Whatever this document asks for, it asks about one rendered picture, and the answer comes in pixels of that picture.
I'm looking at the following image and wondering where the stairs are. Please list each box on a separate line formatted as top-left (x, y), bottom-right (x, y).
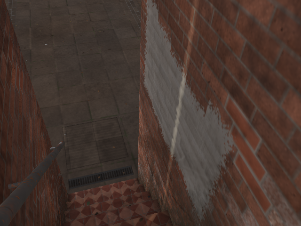
top-left (62, 178), bottom-right (181, 226)

